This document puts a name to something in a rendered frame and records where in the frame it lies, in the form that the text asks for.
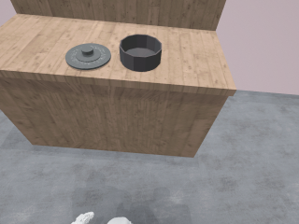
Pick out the lid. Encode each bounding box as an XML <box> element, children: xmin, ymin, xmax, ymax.
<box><xmin>65</xmin><ymin>43</ymin><xmax>111</xmax><ymax>70</ymax></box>

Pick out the left robot hand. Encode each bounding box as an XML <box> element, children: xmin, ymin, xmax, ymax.
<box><xmin>71</xmin><ymin>212</ymin><xmax>94</xmax><ymax>224</ymax></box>

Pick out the pot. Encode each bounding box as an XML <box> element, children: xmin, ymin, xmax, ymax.
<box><xmin>119</xmin><ymin>34</ymin><xmax>163</xmax><ymax>72</ymax></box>

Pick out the knob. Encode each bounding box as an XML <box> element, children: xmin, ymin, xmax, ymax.
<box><xmin>81</xmin><ymin>46</ymin><xmax>93</xmax><ymax>56</ymax></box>

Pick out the table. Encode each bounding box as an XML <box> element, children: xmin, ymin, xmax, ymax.
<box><xmin>0</xmin><ymin>0</ymin><xmax>236</xmax><ymax>158</ymax></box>

